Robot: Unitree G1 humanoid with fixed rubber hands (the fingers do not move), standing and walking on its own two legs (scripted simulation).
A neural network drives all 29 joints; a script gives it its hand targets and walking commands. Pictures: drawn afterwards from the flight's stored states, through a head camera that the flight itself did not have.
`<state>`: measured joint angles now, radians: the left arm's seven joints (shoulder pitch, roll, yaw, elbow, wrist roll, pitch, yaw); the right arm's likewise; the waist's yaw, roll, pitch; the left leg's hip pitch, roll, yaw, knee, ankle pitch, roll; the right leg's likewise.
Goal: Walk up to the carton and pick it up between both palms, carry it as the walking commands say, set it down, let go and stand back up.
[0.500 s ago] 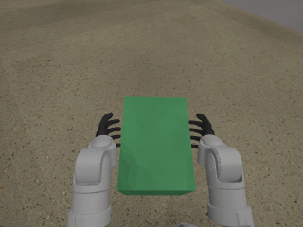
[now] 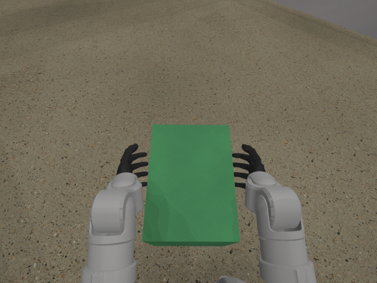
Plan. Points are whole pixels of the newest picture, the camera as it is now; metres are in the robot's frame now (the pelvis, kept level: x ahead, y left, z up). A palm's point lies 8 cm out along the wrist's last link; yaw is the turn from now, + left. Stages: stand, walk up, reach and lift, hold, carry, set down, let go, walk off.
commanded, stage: carry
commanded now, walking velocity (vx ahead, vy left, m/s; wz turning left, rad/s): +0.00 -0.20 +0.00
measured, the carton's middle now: (190, 188) +0.32 +0.01 +0.00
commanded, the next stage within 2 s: none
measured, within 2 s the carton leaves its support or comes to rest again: neither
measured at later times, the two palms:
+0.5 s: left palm (191, 210) +0.23 +0.01 +0.09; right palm (330, 206) +0.23 -0.24 +0.10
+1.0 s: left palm (272, 216) +0.20 -0.12 +0.12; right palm out of the picture +0.21 -0.37 +0.13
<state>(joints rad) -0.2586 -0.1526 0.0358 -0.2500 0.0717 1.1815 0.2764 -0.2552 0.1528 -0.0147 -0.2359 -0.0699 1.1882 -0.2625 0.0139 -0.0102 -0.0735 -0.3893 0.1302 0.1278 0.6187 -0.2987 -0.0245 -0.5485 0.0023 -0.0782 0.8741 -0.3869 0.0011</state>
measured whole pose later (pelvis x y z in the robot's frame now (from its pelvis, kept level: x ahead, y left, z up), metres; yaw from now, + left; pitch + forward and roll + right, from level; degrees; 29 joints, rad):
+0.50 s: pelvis -0.05 -0.12 +0.00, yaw +1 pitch +4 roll -1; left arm -0.25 -0.15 0.03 -0.24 0.08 1.19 0.27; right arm -0.26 0.15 -0.02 -0.23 -0.07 1.20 -0.26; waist 0.00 -0.02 -0.09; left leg -0.35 0.09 0.13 0.60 -0.32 0.00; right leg -0.55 0.03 -0.09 0.88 -0.37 -0.01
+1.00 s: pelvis -0.08 -0.25 +0.02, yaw +2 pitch +5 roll +1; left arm -0.27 -0.16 0.02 -0.23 0.08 1.20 0.27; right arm -0.25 0.15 -0.03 -0.24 -0.07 1.20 -0.28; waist 0.00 -0.04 -0.16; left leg -0.33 0.00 0.15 0.62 -0.46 -0.01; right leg -0.32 0.02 -0.14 0.34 -0.12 -0.10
